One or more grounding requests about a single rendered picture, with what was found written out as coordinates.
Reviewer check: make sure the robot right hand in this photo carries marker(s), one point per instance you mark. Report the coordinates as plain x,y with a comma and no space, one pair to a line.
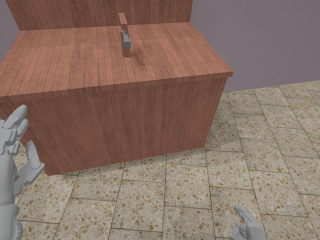
252,230

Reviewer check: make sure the counter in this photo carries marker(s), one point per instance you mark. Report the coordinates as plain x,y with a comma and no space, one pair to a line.
90,101

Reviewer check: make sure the robot left forearm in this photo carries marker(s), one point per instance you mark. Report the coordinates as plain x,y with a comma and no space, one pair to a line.
10,227

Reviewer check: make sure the tap lever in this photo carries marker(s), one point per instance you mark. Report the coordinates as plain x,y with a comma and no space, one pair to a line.
126,40

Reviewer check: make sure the robot left hand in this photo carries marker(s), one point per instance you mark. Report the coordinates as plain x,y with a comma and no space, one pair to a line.
11,131

